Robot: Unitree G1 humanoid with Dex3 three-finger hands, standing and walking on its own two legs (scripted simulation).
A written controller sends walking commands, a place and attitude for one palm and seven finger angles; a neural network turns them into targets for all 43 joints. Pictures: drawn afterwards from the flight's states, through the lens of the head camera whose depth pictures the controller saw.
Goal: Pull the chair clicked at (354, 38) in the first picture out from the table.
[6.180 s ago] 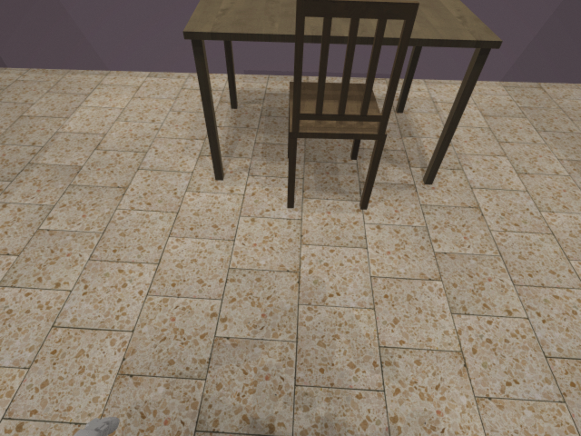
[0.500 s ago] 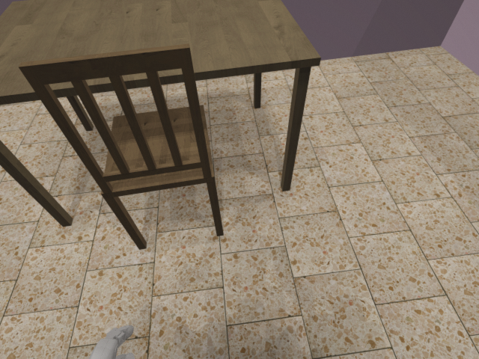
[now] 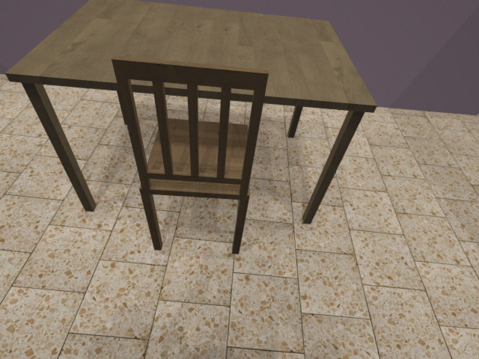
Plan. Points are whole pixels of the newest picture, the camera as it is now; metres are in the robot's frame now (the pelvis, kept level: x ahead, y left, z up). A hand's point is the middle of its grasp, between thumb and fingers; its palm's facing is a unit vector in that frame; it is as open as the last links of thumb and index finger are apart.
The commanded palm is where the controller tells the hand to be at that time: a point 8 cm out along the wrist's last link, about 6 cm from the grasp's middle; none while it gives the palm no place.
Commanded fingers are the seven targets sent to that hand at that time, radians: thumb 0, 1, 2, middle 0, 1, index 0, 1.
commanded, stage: take the last steps up to it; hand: left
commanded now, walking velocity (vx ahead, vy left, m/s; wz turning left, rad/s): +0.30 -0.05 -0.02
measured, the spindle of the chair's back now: (193, 135) +0.72 +0.18 -0.08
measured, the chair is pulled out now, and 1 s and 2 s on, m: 0.00 0.00 0.00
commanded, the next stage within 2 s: come to a stop and stand still in 0.64 s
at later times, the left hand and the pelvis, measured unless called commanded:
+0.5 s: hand (187, 299) +0.28 +0.12 -0.18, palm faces -0.01 -0.98 -0.18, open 7.4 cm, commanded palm none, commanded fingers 0.00 0.90 0.90 -0.20 -0.30 -0.20 -0.30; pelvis +0.17 -0.05 -0.02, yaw -1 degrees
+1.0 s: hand (185, 295) +0.29 +0.13 -0.19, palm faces +0.04 -0.99 -0.17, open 7.4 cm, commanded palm none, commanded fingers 0.00 0.90 0.90 -0.20 -0.30 -0.20 -0.30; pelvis +0.30 -0.04 +0.00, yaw -2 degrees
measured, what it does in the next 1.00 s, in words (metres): walks ahead: right foot, then left foot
